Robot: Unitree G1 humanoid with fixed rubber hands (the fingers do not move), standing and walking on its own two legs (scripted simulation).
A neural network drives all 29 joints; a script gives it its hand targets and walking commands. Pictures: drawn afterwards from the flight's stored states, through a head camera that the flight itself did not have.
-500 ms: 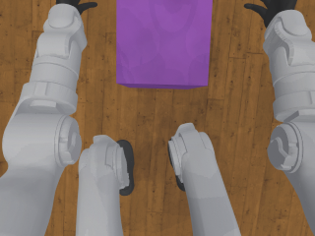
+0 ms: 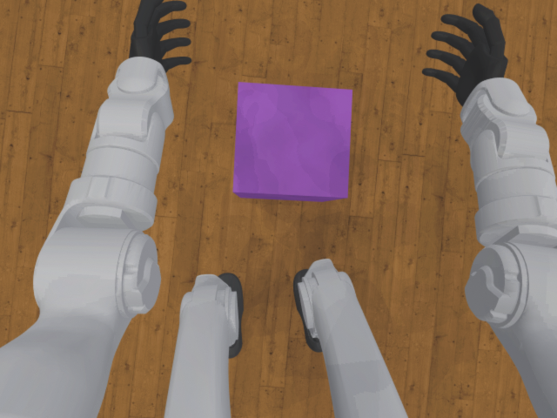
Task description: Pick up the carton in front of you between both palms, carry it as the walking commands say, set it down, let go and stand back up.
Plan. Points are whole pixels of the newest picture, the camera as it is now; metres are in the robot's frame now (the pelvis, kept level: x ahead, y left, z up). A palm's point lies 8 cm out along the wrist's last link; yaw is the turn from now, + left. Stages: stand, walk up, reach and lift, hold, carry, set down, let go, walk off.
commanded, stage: set down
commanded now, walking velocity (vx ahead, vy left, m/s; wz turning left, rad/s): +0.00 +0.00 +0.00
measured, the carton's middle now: (287, 152) +0.49 -0.08 -0.43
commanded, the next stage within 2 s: let go in 0.14 s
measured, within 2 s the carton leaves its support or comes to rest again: neither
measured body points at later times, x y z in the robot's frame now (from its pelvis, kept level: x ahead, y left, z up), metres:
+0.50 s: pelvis +0.05 -0.01 +0.15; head +0.29 -0.02 +0.53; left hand +0.45 +0.13 +0.03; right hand +0.42 -0.28 +0.04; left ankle +0.08 +0.11 -0.52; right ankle +0.07 -0.11 -0.52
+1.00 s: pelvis +0.10 +0.00 +0.22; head +0.17 +0.01 +0.66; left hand +0.31 +0.22 +0.12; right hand +0.27 -0.23 +0.14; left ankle +0.08 +0.11 -0.52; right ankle +0.07 -0.11 -0.52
